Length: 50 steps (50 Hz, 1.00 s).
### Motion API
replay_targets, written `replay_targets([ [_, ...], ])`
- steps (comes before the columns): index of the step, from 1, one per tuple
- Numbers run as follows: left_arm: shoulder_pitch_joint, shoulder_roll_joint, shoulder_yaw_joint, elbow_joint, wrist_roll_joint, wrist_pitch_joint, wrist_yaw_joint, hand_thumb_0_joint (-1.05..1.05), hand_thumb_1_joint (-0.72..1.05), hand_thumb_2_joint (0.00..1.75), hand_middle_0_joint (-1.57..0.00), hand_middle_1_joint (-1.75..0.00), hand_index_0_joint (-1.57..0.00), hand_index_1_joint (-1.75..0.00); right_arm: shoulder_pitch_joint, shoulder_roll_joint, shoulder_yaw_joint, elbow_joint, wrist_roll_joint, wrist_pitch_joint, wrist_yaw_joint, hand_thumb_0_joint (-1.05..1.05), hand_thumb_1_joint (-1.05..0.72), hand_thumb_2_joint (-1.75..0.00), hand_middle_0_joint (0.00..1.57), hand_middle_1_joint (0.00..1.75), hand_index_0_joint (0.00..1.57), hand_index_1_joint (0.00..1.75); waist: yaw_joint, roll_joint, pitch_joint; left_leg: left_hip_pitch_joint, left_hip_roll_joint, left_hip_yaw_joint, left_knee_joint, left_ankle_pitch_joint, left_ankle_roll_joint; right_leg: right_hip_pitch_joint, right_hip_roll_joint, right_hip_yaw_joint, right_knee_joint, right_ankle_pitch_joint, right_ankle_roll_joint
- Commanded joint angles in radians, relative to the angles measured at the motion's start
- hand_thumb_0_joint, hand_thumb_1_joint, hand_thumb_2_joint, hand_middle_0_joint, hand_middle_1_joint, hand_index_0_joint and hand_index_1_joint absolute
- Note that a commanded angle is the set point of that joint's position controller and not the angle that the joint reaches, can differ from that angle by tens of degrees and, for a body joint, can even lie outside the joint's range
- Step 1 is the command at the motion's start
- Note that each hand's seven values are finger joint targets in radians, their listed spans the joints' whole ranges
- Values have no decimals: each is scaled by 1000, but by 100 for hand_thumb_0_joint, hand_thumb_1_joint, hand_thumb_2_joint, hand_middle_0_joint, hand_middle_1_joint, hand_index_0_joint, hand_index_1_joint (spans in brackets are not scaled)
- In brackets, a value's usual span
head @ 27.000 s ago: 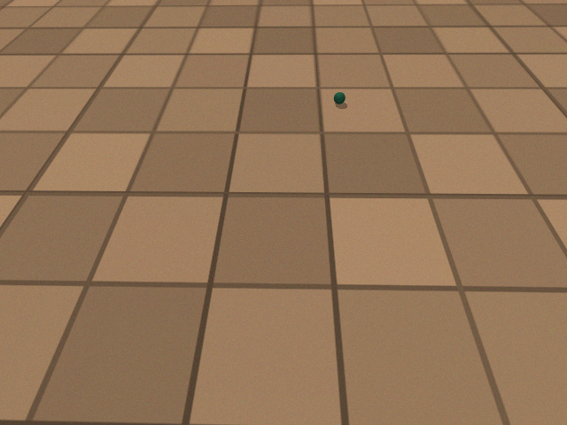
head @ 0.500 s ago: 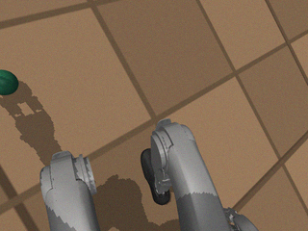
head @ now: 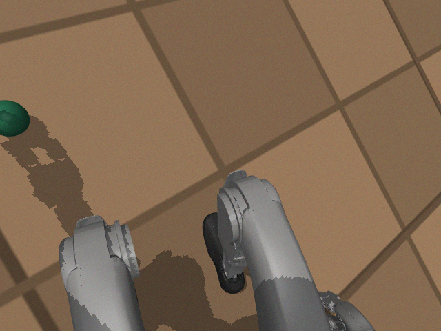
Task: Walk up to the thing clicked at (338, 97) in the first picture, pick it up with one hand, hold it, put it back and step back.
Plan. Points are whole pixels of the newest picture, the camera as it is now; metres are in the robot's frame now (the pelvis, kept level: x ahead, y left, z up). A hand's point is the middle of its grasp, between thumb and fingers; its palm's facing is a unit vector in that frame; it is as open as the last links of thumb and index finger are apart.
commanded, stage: rise first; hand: left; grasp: from above
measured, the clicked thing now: (8, 118) +0.54 +0.28 -0.30
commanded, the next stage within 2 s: approach in 0.24 s
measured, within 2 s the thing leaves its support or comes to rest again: neither
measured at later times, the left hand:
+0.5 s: hand out of the picture +0.50 +0.31 -0.17, palm faces -0.45 -0.06 -0.89, open 11.6 cm
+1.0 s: hand out of the picture +0.51 +0.28 -0.18, palm faces -0.49 -0.06 -0.87, open 12.4 cm
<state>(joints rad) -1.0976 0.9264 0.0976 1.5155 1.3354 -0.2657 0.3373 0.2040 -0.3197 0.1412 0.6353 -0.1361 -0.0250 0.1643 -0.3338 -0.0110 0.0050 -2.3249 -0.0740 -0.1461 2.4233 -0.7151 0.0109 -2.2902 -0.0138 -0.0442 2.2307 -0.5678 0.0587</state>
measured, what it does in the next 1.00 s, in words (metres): stands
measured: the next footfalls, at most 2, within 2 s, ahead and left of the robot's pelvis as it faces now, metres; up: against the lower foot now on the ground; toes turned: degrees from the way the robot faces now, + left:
none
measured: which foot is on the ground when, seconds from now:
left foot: down 0.00-1.00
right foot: down 0.00-1.00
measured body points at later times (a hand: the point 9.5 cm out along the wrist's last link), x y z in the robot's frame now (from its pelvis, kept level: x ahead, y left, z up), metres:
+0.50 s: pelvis +0.00 +0.00 +0.00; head +0.26 +0.10 +0.35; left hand +0.52 +0.31 -0.12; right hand +0.03 -0.27 -0.07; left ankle +0.06 +0.11 -0.30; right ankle +0.13 -0.14 -0.30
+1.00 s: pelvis +0.00 -0.01 +0.00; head +0.27 +0.06 +0.35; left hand +0.53 +0.28 -0.13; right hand +0.00 -0.27 -0.08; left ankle +0.06 +0.11 -0.30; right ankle +0.13 -0.14 -0.30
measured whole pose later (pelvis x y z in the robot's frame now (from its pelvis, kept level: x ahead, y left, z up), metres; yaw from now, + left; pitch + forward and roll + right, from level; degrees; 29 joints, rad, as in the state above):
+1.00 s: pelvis +0.00 -0.01 +0.00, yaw +0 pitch +35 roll -10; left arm -1.10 0.87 0.09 1.48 1.25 -0.13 0.29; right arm 0.24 -0.33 0.20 0.59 -0.12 -0.02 0.15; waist -0.38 0.02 0.05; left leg -2.32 -0.06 -0.14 2.42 -0.70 0.00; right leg -2.31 0.00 -0.04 2.23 -0.54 0.06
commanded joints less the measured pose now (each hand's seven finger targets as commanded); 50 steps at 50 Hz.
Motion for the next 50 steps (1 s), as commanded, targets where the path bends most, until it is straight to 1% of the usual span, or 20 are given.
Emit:
replay_targets([
  [1,-305,271,42,-182,-19,2,38,0,-14,69,-46,-66,-45,-67,241,-287,-99,3,-1,3,-9,0,-91,-90,20,30,20,30,-7,407,-689,524,22,68,-301,239,1,369,13,-118,-151,152,-93],
  [4,-337,273,45,-216,-21,1,36,0,-12,67,-47,-64,-47,-65,244,-289,-100,3,1,5,-11,0,-90,-90,20,30,20,30,-13,440,-716,569,26,56,-308,261,-6,353,10,-119,-142,168,-93],
  [6,-301,229,25,-171,-29,6,30,0,-14,69,-46,-65,-45,-66,247,-280,-101,8,1,3,-9,0,-90,-90,20,30,20,30,-26,418,-676,555,27,58,-303,252,-3,346,11,-121,-147,161,-92],
  [9,-325,251,30,-193,-27,3,30,0,-14,69,-46,-65,-45,-67,242,-286,-101,7,3,5,-11,0,-90,-90,20,30,20,30,-16,416,-681,535,25,58,-306,224,-1,338,12,-119,-151,142,-94],
  [11,-300,222,17,-151,-26,5,27,0,-14,70,-46,-64,-45,-66,243,-289,-98,7,-2,4,-10,0,-90,-90,20,30,20,30,-25,411,-636,527,25,55,-301,224,-5,318,9,-121,-151,136,-96],
  [12,-325,229,19,-193,-22,-1,27,0,-14,69,-47,-64,-45,-66,246,-287,-96,6,-3,6,-11,0,-90,-90,20,30,20,30,-29,413,-677,544,26,55,-301,235,-3,339,11,-123,-149,147,-95],
  [16,-309,262,34,-193,-23,3,28,0,-14,69,-46,-65,-45,-66,240,-285,-96,5,2,3,-11,0,-90,-90,20,30,20,30,2,428,-686,543,23,66,-310,228,-3,348,12,-115,-151,140,-97],
  [17,-307,253,31,-179,-17,6,27,0,-17,74,-49,-61,-44,-66,246,-284,-96,-3,-2,4,-10,0,-90,-90,20,30,20,30,-15,425,-684,544,26,59,-309,230,-3,348,11,-121,-147,142,-95],
  [19,-323,201,6,-163,-24,9,26,0,-14,69,-41,-69,-42,-68,245,-283,-99,0,0,4,-10,0,-89,-89,20,30,20,30,-32,423,-649,546,27,46,-321,204,-6,302,11,-125,-145,125,-98],
  [23,-435,138,-34,-207,-38,1,32,0,-16,71,-39,-71,-40,-70,259,-280,-93,22,-7,-3,-13,0,-89,-89,20,30,20,30,-80,419,-666,546,30,45,-304,209,-1,308,12,-126,-151,146,-90],
  [26,-504,83,-83,-178,-26,9,40,0,-17,72,-38,-72,-39,-71,270,-275,-87,34,-11,-9,-16,0,-89,-89,20,30,20,30,-109,455,-654,571,36,37,-314,195,-6,276,18,-134,-143,140,-93],
  [28,-504,80,-91,-119,-13,28,56,0,-19,74,-36,-73,-37,-72,271,-279,-81,33,-15,-10,-18,0,-89,-89,20,30,20,30,-114,460,-650,580,35,37,-309,223,-9,273,18,-136,-135,164,-94],
  [30,-532,129,-68,-103,2,50,76,0,-20,74,-35,-74,-36,-73,269,-287,-73,26,-15,-10,-21,0,-89,-89,20,30,20,30,-100,472,-668,564,34,37,-315,234,-10,278,15,-133,-129,176,-94],
  [32,-495,118,-73,-50,11,82,85,0,-22,76,-35,-73,-36,-73,257,-282,-67,14,-15,-9,-21,0,-89,-89,20,30,20,30,-92,483,-661,565,32,51,-316,243,-10,286,17,-131,-130,181,-97],
  [35,-448,150,-47,-26,17,133,94,0,-22,76,-35,-74,-36,-74,259,-288,-58,-11,-7,-8,-20,0,-89,-89,20,30,20,30,-79,484,-677,553,30,62,-312,286,-7,323,12,-123,-128,212,-95],
  [38,-409,175,-27,-46,-7,174,80,0,-25,79,-35,-73,-34,-74,246,-290,-50,-36,5,-5,-15,0,-89,-89,20,30,20,30,-69,452,-678,503,29,74,-309,281,4,368,14,-113,-135,206,-92],
  [42,-335,221,-7,-91,-55,189,47,0,-28,80,-33,-76,-32,-77,222,-287,-42,-52,23,1,-21,0,-89,-89,20,30,20,30,-34,373,-697,425,22,99,-288,249,22,447,27,-105,-151,177,-94],
  [45,-315,242,9,-180,-80,170,5,0,-28,80,-31,-78,-31,-78,226,-287,-44,-57,23,5,-25,0,-89,-89,20,30,20,30,-36,359,-697,418,21,107,-277,251,20,485,28,-102,-161,163,-97],
  [48,-344,242,27,-228,-106,130,-22,0,-28,80,-31,-80,-31,-79,221,-298,-53,-75,17,5,-33,0,-90,-89,20,30,20,30,-62,338,-702,426,24,98,-258,233,14,481,26,-109,-173,138,-100],
  [50,-385,219,8,-226,-105,94,-30,0,-28,78,-29,-82,-31,-81,240,-297,-56,-52,7,6,-37,0,-90,-89,20,30,20,30,-90,340,-655,404,21,96,-249,196,11,456,26,-114,-187,104,-101],
])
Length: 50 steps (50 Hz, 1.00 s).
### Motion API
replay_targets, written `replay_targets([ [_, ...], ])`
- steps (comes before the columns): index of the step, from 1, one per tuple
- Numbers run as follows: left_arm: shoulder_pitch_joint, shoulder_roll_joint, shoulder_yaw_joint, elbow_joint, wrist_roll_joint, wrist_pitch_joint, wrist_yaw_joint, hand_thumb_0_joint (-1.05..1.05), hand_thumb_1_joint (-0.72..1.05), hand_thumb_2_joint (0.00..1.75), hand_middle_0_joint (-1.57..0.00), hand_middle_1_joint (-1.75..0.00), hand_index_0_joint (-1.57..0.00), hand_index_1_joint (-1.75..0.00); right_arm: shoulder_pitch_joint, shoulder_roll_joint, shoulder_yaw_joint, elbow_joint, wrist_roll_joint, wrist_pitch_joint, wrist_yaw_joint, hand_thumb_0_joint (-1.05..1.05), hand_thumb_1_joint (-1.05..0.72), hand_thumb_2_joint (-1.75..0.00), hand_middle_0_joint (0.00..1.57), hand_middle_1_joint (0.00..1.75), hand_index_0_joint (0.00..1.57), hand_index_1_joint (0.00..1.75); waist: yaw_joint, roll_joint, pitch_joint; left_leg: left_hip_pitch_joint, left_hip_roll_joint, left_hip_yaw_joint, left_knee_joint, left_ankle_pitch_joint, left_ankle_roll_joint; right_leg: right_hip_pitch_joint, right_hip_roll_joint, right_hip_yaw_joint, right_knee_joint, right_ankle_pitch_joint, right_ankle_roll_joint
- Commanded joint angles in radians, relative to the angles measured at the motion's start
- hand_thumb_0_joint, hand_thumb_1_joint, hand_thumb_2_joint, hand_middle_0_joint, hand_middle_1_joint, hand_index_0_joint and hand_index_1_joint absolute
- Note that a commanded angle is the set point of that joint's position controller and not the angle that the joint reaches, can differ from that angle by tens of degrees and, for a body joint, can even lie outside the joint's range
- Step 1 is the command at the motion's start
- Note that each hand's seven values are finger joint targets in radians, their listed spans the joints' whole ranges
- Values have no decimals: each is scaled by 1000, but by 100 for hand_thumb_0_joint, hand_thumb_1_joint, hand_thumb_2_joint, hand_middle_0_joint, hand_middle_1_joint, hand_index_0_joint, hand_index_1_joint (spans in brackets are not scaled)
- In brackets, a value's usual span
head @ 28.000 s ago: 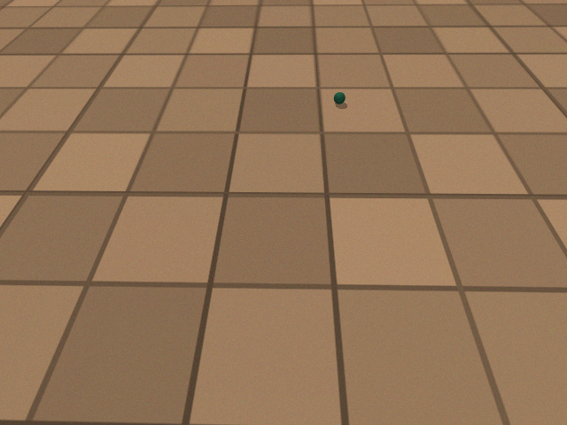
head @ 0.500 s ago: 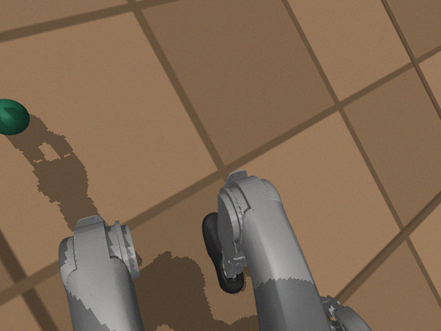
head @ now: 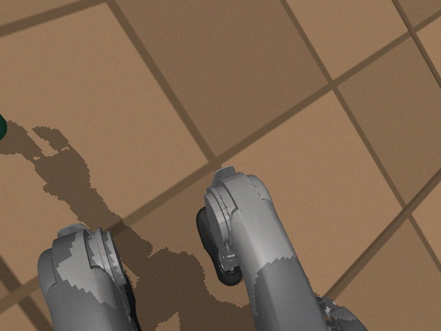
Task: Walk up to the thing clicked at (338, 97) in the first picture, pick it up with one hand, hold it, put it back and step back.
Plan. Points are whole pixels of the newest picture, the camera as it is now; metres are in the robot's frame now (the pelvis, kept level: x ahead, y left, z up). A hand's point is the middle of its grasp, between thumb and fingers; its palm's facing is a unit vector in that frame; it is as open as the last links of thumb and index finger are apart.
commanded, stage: close in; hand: left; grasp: from above
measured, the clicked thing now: out of the picture +0.55 +0.28 -0.30
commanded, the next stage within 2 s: rest palm in 0.32 s
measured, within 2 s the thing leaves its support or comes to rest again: neither
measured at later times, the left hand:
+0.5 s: hand out of the picture +0.52 +0.28 -0.20, palm faces -0.45 -0.06 -0.89, open 12.3 cm
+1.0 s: hand out of the picture +0.52 +0.28 -0.25, palm faces -0.46 -0.09 -0.88, open 12.0 cm
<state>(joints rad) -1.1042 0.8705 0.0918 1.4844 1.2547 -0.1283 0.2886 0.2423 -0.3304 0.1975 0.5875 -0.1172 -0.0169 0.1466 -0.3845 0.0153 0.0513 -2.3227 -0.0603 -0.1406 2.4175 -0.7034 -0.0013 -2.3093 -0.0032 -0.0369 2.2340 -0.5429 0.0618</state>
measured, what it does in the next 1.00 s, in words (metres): stands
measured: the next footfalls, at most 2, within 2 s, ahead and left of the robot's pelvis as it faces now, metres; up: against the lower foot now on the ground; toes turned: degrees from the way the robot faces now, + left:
none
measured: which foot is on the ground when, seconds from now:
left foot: down 0.00-1.00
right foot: down 0.00-1.00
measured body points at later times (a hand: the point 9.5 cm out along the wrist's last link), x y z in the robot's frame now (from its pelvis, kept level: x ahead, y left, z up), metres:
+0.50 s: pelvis +0.00 +0.01 +0.00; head +0.28 +0.10 +0.34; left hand +0.54 +0.28 -0.15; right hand +0.02 -0.27 -0.06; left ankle +0.07 +0.12 -0.30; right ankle +0.14 -0.14 -0.30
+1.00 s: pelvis +0.00 +0.01 -0.01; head +0.30 +0.10 +0.30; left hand +0.54 +0.28 -0.20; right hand +0.00 -0.25 -0.05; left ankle +0.07 +0.12 -0.30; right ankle +0.14 -0.14 -0.30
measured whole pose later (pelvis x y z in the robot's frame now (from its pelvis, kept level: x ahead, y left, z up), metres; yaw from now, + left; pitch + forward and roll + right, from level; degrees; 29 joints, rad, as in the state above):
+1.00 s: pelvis +0.00 +0.01 -0.01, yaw -4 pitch +33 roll -15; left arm -1.19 1.05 0.11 1.67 1.36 -0.21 0.47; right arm 0.21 -0.37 0.27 0.56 -0.20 -0.12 0.18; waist -0.45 -0.09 0.15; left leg -2.35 -0.06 -0.20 2.50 -0.74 0.01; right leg -2.30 0.01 -0.10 2.26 -0.55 0.06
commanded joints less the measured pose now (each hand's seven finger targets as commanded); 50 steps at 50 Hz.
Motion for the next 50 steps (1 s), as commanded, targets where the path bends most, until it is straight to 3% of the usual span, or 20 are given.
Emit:
replay_targets([
  [1,-414,256,-6,-223,-32,-60,12,0,-27,78,-30,-82,-32,-80,224,-281,-108,23,-15,-5,-23,0,-90,-89,20,30,20,30,-46,309,-691,407,9,90,-238,167,23,458,16,-125,-196,64,-104],
  [2,-438,254,-11,-226,-28,-76,14,0,-28,79,-30,-82,-31,-81,218,-276,-109,27,-20,-4,-24,0,-90,-89,20,30,20,30,-47,321,-720,422,12,86,-243,152,22,462,18,-127,-198,55,-102],
  [3,-446,223,-33,-185,-23,-88,14,0,-27,80,-31,-83,-32,-81,231,-284,-110,41,-23,-7,-25,0,-90,-89,20,30,20,30,-67,320,-674,410,11,82,-238,137,19,424,16,-134,-197,44,-103],
  [6,-478,191,-72,-151,-5,-114,27,0,-29,79,-28,-84,-30,-82,229,-287,-106,59,-33,-11,-26,0,-90,-89,20,30,20,30,-76,338,-661,434,13,64,-254,115,17,392,17,-150,-191,38,-98],
  [9,-433,210,-80,-73,29,-111,50,0,-26,79,-29,-86,-32,-83,212,-286,-96,62,-39,-12,-23,0,-90,-89,20,30,20,30,-53,360,-660,471,17,59,-260,150,14,383,20,-155,-169,72,-98],
  [13,-429,233,-57,-52,56,-88,87,0,-22,77,-31,-84,-35,-80,212,-311,-99,41,-41,-7,-19,0,-90,-89,20,30,20,30,-44,437,-679,561,22,27,-288,258,-8,333,5,-168,-130,152,-103],
  [18,-438,266,-38,-77,63,-61,122,0,-23,75,-28,-84,-32,-80,200,-309,-90,14,-39,-16,-14,0,-89,-89,20,30,20,30,-50,458,-700,557,24,46,-266,301,-1,376,8,-156,-126,197,-102],
  [22,-429,272,-29,-75,62,-48,137,0,-23,77,-29,-82,-31,-80,198,-302,-83,5,-39,-26,-9,0,-89,-90,20,30,20,30,-56,449,-700,534,25,54,-261,270,8,393,14,-155,-136,178,-100],
  [25,-385,259,-23,0,58,-41,136,0,-23,77,-27,-85,-30,-82,204,-314,-75,9,-42,-37,-6,0,-89,-90,20,30,20,30,-81,393,-617,471,25,49,-253,240,13,378,15,-158,-139,148,-98],
  [27,-390,293,0,12,62,-48,143,0,-22,79,-29,-84,-31,-82,205,-330,-70,4,-46,-40,-7,0,-89,-90,20,30,20,30,-84,386,-612,467,26,35,-255,230,10,376,12,-162,-139,136,-100],
  [30,-404,283,-16,22,67,-62,144,0,-23,78,-27,-86,-30,-83,193,-336,-63,-1,-49,-51,-8,0,-90,-90,20,30,20,30,-91,398,-579,467,29,27,-255,185,7,344,14,-165,-136,102,-101],
  [31,-405,320,1,20,65,-67,149,0,-23,79,-27,-87,-30,-84,191,-332,-54,4,-51,-53,-8,0,-90,-90,20,30,20,30,-88,387,-582,452,30,29,-252,167,12,369,19,-167,-139,88,-98],
  [38,-403,354,17,23,91,-95,186,0,-20,82,-30,-88,-32,-85,207,-358,-46,6,-70,-75,-3,0,-90,-90,20,30,20,30,-108,427,-583,511,41,1,-233,226,-5,353,15,-183,-115,129,-95],
  [40,-402,375,19,16,94,-96,200,0,-20,83,-31,-86,-33,-85,195,-352,-41,8,-75,-80,2,0,-90,-90,20,30,20,30,-93,461,-607,525,43,4,-229,236,-6,371,20,-184,-112,138,-97],
  [42,-392,374,28,10,94,-95,214,0,-18,81,-33,-85,-34,-83,199,-357,-41,8,-77,-83,7,0,-90,-90,20,30,20,30,-97,474,-617,557,49,-9,-229,285,-14,367,18,-191,-99,172,-95],
  [43,-376,356,21,41,97,-90,214,0,-19,82,-31,-85,-33,-83,204,-362,-39,7,-80,-88,12,0,-90,-90,20,30,20,30,-117,464,-582,553,49,-10,-217,305,-15,355,16,-192,-95,184,-93],
  [50,-365,376,22,51,95,-79,222,0,-24,79,-29,-81,-30,-80,204,-377,-32,3,-90,-110,34,0,-90,-90,20,30,20,30,-120,451,-547,526,49,0,-199,291,-7,385,22,-191,-105,181,-91],
])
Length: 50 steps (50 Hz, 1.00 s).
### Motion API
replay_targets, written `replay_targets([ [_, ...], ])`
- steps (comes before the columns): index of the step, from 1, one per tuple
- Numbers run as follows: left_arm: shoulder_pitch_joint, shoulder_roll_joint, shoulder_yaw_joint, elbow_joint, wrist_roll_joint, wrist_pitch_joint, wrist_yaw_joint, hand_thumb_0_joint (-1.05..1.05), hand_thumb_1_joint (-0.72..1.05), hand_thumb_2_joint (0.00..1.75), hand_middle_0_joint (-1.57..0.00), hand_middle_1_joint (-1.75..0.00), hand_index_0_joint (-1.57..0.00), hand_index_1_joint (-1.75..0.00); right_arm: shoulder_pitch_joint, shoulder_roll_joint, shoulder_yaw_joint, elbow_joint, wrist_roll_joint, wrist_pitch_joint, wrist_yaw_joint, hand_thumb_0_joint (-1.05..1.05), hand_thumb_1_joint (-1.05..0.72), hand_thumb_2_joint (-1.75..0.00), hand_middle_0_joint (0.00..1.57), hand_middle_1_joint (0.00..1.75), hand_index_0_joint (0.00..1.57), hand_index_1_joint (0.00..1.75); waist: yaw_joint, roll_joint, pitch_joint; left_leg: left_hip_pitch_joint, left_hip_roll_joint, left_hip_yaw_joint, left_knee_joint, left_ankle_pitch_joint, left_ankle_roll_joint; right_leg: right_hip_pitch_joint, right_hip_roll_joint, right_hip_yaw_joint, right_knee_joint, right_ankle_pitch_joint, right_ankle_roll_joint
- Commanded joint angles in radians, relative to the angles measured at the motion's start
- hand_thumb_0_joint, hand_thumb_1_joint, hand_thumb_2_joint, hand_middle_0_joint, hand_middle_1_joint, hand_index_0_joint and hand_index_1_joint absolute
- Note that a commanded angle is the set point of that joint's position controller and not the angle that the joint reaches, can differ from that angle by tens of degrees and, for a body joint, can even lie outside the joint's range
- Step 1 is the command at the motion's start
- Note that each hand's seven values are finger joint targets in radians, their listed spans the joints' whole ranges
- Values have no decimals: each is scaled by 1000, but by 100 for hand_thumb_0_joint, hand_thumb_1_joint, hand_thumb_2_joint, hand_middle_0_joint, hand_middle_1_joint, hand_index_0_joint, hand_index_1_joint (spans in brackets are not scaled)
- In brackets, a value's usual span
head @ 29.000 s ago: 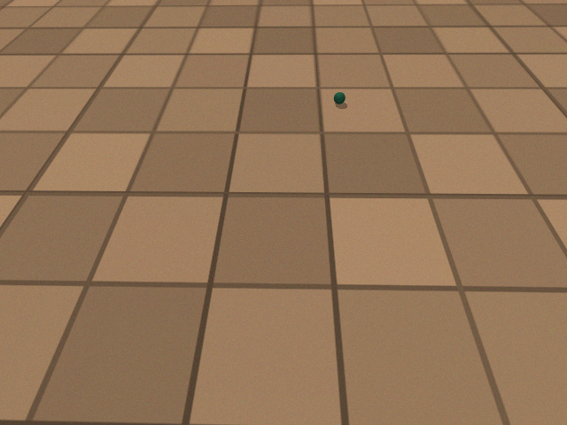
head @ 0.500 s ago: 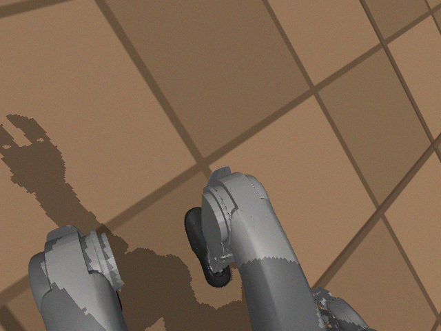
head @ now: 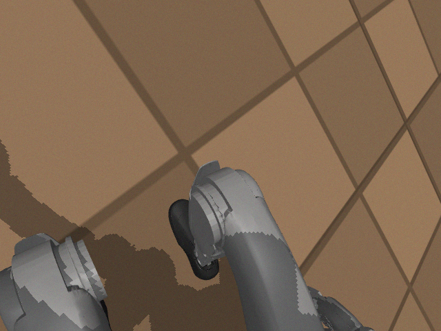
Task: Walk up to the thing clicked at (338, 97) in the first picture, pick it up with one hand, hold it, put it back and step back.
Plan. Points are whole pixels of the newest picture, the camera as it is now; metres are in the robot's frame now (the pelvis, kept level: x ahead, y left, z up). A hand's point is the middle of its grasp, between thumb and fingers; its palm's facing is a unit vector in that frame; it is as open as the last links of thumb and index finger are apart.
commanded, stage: rest palm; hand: left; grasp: from above
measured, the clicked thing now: out of the picture +0.52 +0.31 -0.28
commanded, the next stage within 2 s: close in 0.52 s
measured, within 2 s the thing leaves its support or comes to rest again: neither
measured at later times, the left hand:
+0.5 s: hand out of the picture +0.49 +0.30 -0.25, palm faces -0.46 -0.13 -0.88, open 12.4 cm
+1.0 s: hand out of the picture +0.50 +0.31 -0.25, palm faces -0.46 -0.13 -0.88, open 12.6 cm
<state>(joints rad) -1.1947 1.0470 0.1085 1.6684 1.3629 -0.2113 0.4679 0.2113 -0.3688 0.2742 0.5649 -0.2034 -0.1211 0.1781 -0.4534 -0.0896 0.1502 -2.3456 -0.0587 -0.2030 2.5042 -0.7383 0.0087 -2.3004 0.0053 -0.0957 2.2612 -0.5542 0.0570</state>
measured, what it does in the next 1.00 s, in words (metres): stands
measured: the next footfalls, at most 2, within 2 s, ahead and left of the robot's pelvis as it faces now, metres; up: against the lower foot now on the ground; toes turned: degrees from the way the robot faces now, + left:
none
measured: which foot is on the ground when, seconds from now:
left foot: down 0.00-1.00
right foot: down 0.00-1.00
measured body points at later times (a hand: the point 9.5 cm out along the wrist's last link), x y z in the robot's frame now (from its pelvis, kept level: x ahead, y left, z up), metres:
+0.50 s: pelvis +0.00 +0.00 +0.00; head +0.29 +0.12 +0.31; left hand +0.51 +0.31 -0.20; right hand +0.01 -0.26 -0.03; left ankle +0.06 +0.11 -0.28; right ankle +0.14 -0.14 -0.28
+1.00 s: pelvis +0.00 +0.00 +0.00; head +0.30 +0.12 +0.31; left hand +0.52 +0.31 -0.20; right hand +0.01 -0.25 -0.04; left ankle +0.06 +0.11 -0.28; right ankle +0.14 -0.14 -0.28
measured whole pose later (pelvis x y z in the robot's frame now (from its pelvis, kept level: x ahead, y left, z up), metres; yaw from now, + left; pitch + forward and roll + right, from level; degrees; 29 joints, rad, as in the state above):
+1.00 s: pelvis +0.00 +0.00 +0.00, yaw -2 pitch +31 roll -17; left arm -1.21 1.12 0.09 1.71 1.32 -0.20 0.50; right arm 0.17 -0.38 0.35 0.56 -0.21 -0.16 0.20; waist -0.47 -0.12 0.20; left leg -2.34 -0.04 -0.23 2.52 -0.74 0.02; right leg -2.28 0.01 -0.12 2.24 -0.53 0.07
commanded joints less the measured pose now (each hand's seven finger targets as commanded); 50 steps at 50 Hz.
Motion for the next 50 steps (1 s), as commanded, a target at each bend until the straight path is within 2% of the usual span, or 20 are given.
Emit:
replay_targets([
  [1,-264,222,19,-141,-20,4,46,0,-24,80,-29,-82,-30,-81,230,-331,-101,28,-2,-7,5,0,-90,-90,20,30,20,30,-42,545,-655,537,48,64,-285,328,-15,397,16,-135,-138,197,-85],
  [3,-256,209,13,-123,-26,8,48,0,-25,82,-30,-82,-30,-82,239,-338,-103,22,-2,-9,8,0,-90,-90,20,30,20,30,-58,531,-653,513,46,68,-284,311,-8,425,18,-135,-141,195,-82],
  [5,-257,238,27,-152,-28,10,53,0,-27,84,-29,-83,-29,-83,234,-344,-105,27,1,-11,8,0,-90,-90,20,30,20,30,-40,554,-680,537,48,64,-287,336,-14,423,19,-139,-142,206,-86],
  [6,-254,214,13,-125,-29,13,48,0,-26,85,-30,-82,-29,-83,233,-347,-104,20,-1,-14,10,0,-90,-90,20,30,20,30,-57,540,-655,526,47,66,-273,327,-10,413,18,-137,-143,203,-86],
  [8,-253,235,22,-131,-32,11,53,0,-26,86,-30,-82,-29,-84,234,-344,-101,19,2,-11,12,0,-90,-90,20,30,20,30,-49,526,-657,510,48,63,-284,314,-9,437,22,-141,-145,198,-84],
  [12,-263,231,16,-127,-37,5,52,0,-27,89,-31,-83,-29,-85,230,-352,-94,20,0,-14,12,0,-90,-90,20,30,20,30,-69,528,-636,511,50,58,-280,311,-9,427,20,-145,-150,195,-82],
  [13,-267,246,21,-126,-38,2,58,0,-27,88,-31,-83,-29,-85,222,-357,-92,18,1,-14,10,0,-90,-90,20,30,20,30,-59,531,-624,501,51,55,-285,293,-11,420,20,-146,-151,178,-86],
  [17,-275,239,3,-140,-40,-2,60,0,-30,92,-29,-85,-27,-87,219,-351,-88,21,0,-19,13,0,-90,-90,20,30,20,30,-63,550,-646,530,56,53,-287,307,-11,438,26,-148,-147,192,-82],
  [24,-265,218,-32,-79,-38,-4,75,0,-31,95,-28,-88,-26,-91,191,-350,-66,17,1,-25,12,0,-90,-90,20,30,20,30,-79,516,-569,501,59,39,-296,252,-9,395,26,-153,-149,163,-77],
  [27,-289,255,-14,-118,-33,-5,87,0,-35,97,-27,-88,-23,-91,187,-363,-69,24,-1,-32,11,0,-90,-90,20,30,20,30,-67,571,-624,556,66,28,-300,285,-19,388,23,-156,-141,179,-79],
  [29,-257,210,-33,-54,-33,0,87,0,-35,96,-25,-90,-22,-92,185,-348,-57,24,-5,-36,17,0,-90,-90,20,30,20,30,-86,551,-564,538,67,24,-297,275,-20,366,20,-159,-137,172,-76],
  [31,-269,243,-26,-74,-35,1,96,0,-36,100,-25,-91,-22,-94,179,-350,-50,25,-4,-37,16,0,-90,-90,20,30,20,30,-80,537,-580,516,67,25,-297,267,-17,392,25,-158,-145,175,-75],
  [32,-273,239,-34,-68,-36,2,97,0,-33,95,-26,-88,-23,-91,172,-356,-56,20,-4,-40,13,0,-90,-90,20,30,20,30,-83,540,-574,504,64,37,-297,248,-13,402,26,-151,-150,168,-77],
  [34,-316,287,6,-141,-26,2,103,0,-31,90,-27,-85,-25,-88,184,-364,-57,32,-5,-41,17,0,-89,-90,20,30,20,30,-63,611,-640,584,73,12,-297,323,-29,378,14,-154,-132,201,-81],
  [36,-269,255,-9,-70,-28,13,99,0,-31,88,-28,-82,-25,-85,183,-351,-47,33,-6,-43,23,0,-89,-90,20,30,20,30,-79,585,-610,569,74,17,-289,335,-27,378,18,-157,-129,207,-78],
  [39,-254,230,-27,-20,-42,22,94,0,-30,88,-28,-84,-26,-86,174,-347,-40,32,-6,-39,21,0,-89,-90,20,30,20,30,-96,539,-552,498,70,25,-293,270,-17,383,23,-156,-148,177,-76],
  [41,-259,241,-30,-39,-45,21,83,0,-30,87,-28,-84,-26,-86,171,-360,-43,32,-7,-41,18,0,-89,-90,20,30,20,30,-94,546,-530,497,72,20,-300,249,-21,365,21,-155,-148,157,-78],
  [43,-296,281,-6,-98,-42,15,81,0,-29,85,-28,-82,-26,-84,177,-354,-34,34,-8,-40,18,0,-89,-90,20,30,20,30,-78,574,-604,535,76,13,-294,299,-25,399,16,-157,-146,192,-77],
  [48,-245,249,-25,-66,-54,9,63,0,-26,84,-31,-82,-29,-84,181,-353,-27,34,-10,-34,18,0,-90,-90,20,30,20,30,-94,552,-576,514,75,18,-280,313,-24,408,18,-160,-146,198,-77],
  [50,-276,289,-3,-108,-54,3,62,0,-22,83,-33,-81,-31,-83,174,-362,-30,29,-9,-29,14,0,-90,-90,20,30,20,30,-79,562,-593,529,76,8,-285,305,-27,395,14,-160,-151,186,-81],
])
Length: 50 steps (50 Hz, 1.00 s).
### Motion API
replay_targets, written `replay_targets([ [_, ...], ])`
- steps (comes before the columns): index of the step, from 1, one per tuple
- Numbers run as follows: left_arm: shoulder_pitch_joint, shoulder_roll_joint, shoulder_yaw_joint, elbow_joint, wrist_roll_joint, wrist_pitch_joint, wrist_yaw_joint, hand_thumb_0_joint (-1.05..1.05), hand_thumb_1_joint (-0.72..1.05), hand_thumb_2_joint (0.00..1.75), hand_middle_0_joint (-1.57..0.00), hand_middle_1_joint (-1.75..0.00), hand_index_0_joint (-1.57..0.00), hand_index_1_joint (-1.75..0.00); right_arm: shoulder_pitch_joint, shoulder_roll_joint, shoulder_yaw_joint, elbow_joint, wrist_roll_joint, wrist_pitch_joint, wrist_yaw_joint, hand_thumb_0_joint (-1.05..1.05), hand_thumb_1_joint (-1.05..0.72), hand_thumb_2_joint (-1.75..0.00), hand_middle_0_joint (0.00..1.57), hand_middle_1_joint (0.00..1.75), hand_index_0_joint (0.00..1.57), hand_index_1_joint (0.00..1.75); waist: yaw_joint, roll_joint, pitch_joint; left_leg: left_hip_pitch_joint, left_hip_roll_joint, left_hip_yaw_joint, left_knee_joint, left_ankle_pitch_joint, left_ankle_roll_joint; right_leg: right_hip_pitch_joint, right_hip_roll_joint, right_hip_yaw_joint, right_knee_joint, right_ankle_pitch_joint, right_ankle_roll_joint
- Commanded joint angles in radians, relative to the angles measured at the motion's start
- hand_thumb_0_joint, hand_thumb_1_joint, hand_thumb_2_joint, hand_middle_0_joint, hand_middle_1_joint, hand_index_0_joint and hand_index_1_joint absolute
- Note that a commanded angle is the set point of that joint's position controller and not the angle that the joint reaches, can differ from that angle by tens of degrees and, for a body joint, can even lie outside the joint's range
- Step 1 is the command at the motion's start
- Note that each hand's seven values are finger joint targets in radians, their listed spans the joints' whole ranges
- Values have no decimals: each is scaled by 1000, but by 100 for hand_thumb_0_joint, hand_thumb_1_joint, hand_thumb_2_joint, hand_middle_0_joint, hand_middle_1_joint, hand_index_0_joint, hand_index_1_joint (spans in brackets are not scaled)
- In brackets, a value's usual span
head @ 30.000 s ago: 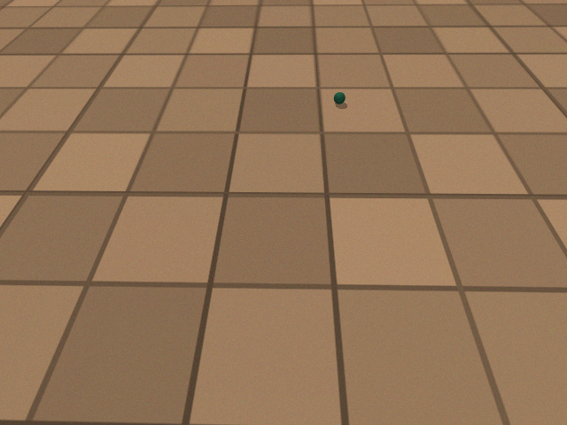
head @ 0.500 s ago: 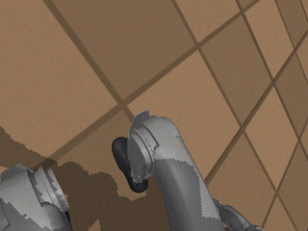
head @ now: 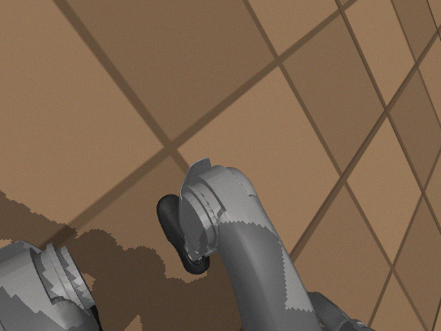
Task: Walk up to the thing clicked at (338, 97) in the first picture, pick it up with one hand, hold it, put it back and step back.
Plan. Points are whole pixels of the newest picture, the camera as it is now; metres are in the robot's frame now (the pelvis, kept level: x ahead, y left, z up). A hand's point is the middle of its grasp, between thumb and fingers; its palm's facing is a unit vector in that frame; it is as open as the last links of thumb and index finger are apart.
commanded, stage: close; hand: left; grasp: from above
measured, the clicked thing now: out of the picture +0.52 +0.33 -0.28
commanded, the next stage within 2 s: settle in 1.12 s
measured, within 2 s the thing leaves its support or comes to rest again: leaves its support in 1.50 s
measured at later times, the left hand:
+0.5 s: hand out of the picture +0.49 +0.31 -0.26, palm faces -0.44 -0.14 -0.89, open 11.0 cm
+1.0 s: hand out of the picture +0.49 +0.32 -0.25, palm faces -0.45 -0.14 -0.88, open 9.6 cm
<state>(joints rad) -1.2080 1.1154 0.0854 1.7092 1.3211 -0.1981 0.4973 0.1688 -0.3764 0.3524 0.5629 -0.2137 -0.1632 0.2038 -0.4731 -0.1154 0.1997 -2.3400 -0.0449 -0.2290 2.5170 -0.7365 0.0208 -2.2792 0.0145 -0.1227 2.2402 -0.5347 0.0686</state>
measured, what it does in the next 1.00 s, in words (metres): stands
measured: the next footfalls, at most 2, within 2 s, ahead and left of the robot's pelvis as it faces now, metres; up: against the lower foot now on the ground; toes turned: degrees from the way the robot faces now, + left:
none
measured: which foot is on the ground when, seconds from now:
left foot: down 0.00-1.00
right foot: down 0.00-1.00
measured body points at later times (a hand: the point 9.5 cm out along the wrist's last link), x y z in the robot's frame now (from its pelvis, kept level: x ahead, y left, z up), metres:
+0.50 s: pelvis +0.00 +0.00 +0.00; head +0.30 +0.13 +0.31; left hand +0.51 +0.32 -0.20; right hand +0.02 -0.25 -0.03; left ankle +0.06 +0.11 -0.28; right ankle +0.15 -0.13 -0.28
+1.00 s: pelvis +0.00 +0.00 +0.00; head +0.30 +0.13 +0.31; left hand +0.51 +0.33 -0.20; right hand +0.02 -0.25 -0.04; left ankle +0.06 +0.11 -0.28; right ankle +0.15 -0.14 -0.28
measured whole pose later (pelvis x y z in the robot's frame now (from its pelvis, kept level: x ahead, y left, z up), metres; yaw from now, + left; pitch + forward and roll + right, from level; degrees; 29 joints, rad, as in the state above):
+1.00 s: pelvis +0.00 +0.00 +0.00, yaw +0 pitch +30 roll -17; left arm -1.19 1.12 0.07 1.67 1.30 -0.21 0.48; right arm 0.16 -0.38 0.36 0.56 -0.22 -0.15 0.19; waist -0.46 -0.12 0.22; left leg -2.34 -0.04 -0.24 2.51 -0.73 0.02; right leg -2.27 0.01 -0.13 2.23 -0.53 0.07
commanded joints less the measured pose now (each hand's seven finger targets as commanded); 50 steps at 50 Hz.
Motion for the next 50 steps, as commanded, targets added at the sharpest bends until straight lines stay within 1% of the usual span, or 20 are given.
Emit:
replay_targets([
  [1,-247,220,19,-150,-11,-11,29,0,-22,82,-34,-80,-32,-82,218,-350,-106,32,2,15,-11,0,-90,-90,20,30,20,30,-62,596,-630,513,63,41,-301,296,-39,380,5,-129,-129,161,-92],
  [4,-245,220,23,-183,-10,-14,25,0,-20,80,-33,-80,-32,-81,225,-346,-110,30,-1,19,-8,0,-89,-90,20,30,20,30,-52,614,-666,548,65,40,-303,321,-41,393,9,-131,-127,173,-92],
  [6,-243,209,21,-183,-14,-15,21,0,-19,78,-34,-80,-33,-80,230,-347,-110,31,-1,20,-7,0,-89,-90,20,30,20,30,-61,599,-669,548,65,40,-291,345,-40,394,7,-131,-129,193,-90],
  [8,-197,174,-8,-102,-23,-8,20,0,-18,79,-35,-78,-34,-80,229,-341,-108,31,1,24,-10,0,-89,-90,20,30,20,30,-71,545,-634,474,57,62,-286,309,-25,444,19,-129,-139,193,-88],
  [9,-222,174,-5,-133,-24,-12,21,0,-16,79,-36,-79,-35,-80,230,-349,-105,34,0,22,-12,0,-89,-90,20,30,20,30,-76,541,-614,469,58,51,-280,305,-29,403,14,-133,-140,183,-89],
  [19,-230,227,5,-135,-22,-20,45,0,-4,71,-44,-75,-44,-75,206,-351,-99,21,0,15,-26,0,-89,-90,20,30,20,30,-63,559,-619,489,63,51,-307,238,-28,415,17,-135,-144,138,-88],
  [22,-271,226,13,-201,-17,-16,54,0,-1,69,-44,-76,-45,-75,221,-364,-114,29,-2,12,-26,0,-89,-90,20,30,20,30,-65,627,-644,542,68,40,-317,268,-37,381,10,-135,-133,155,-90],
  [23,-234,218,8,-143,-17,-8,54,0,-2,68,-44,-76,-45,-75,210,-355,-111,33,-1,11,-27,0,-89,-90,20,30,20,30,-55,609,-632,541,68,40,-316,261,-38,373,13,-137,-132,148,-93],
  [25,-246,210,14,-166,-12,-7,53,0,2,67,-46,-75,-48,-74,221,-343,-97,34,-2,12,-18,0,-89,-90,20,30,20,30,-72,610,-632,542,72,25,-307,303,-44,361,6,-140,-128,169,-89],
  [26,-206,188,-6,-107,-23,0,50,0,3,67,-47,-75,-49,-73,205,-341,-97,28,0,12,-19,0,-89,-90,20,30,20,30,-71,561,-598,499,67,37,-309,266,-35,383,11,-136,-134,157,-88],
  [29,-260,232,30,-195,-18,-2,48,0,6,65,-49,-75,-51,-73,212,-352,-106,46,0,11,-15,0,-89,-90,20,30,20,30,-52,643,-660,567,74,23,-313,334,-51,356,1,-134,-126,181,-92],
  [30,-217,195,6,-137,-18,5,39,0,7,63,-49,-74,-52,-72,216,-351,-112,43,-1,10,-12,0,-89,-90,20,30,20,30,-64,622,-614,546,71,35,-306,310,-44,354,6,-131,-129,169,-92],
  [32,-187,186,5,-128,-21,11,30,0,11,65,-52,-75,-54,-72,223,-347,-104,40,-2,12,-9,0,-89,-90,20,30,20,30,-68,583,-603,520,68,39,-306,314,-42,374,8,-134,-135,176,-90],
  [33,-236,199,16,-192,-25,2,26,0,12,62,-51,-75,-55,-71,223,-342,-102,44,-2,13,-5,0,-89,-90,20,30,20,30,-64,608,-633,531,70,30,-303,335,-45,367,3,-133,-131,182,-88],
  [36,-205,203,7,-144,-32,1,21,0,16,62,-54,-76,-58,-72,221,-352,-105,37,0,18,-12,0,-89,-90,20,30,20,30,-62,574,-618,506,66,41,-310,287,-38,398,8,-133,-143,166,-91],
  [39,-219,193,4,-176,-32,-5,17,0,25,64,-59,-78,-64,-74,225,-350,-102,39,-2,20,-11,0,-89,-90,20,30,20,30,-63,591,-649,533,68,33,-303,330,-42,398,6,-137,-134,191,-92],
  [42,-218,185,-6,-155,-35,-10,10,0,30,63,-63,-77,-68,-72,223,-350,-96,32,-3,22,-10,0,-89,-90,20,30,20,30,-80,560,-600,507,67,31,-300,305,-39,374,7,-139,-138,163,-89],
  [46,-233,225,9,-188,-28,-19,19,0,35,61,-67,-76,-72,-71,220,-351,-99,32,-3,27,-16,0,-90,-90,20,30,20,30,-55,597,-645,529,67,35,-311,292,-40,405,8,-136,-137,167,-92],
  [47,-202,195,-6,-128,-28,-15,18,0,36,62,-68,-76,-73,-71,212,-348,-98,27,-5,28,-17,0,-90,-90,20,30,20,30,-61,574,-615,503,65,40,-306,273,-37,401,10,-137,-139,158,-93],
  [50,-222,196,-19,-147,-32,-15,20,0,41,67,-75,-74,-77,-72,216,-342,-91,27,-3,26,-21,0,-90,-90,20,30,20,30,-79,533,-607,452,59,59,-297,254,-21,444,18,-133,-153,164,-85],
])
